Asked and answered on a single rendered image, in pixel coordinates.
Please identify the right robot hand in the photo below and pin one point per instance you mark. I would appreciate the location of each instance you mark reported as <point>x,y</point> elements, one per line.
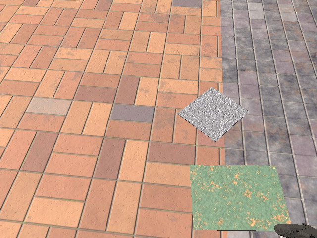
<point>295,230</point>

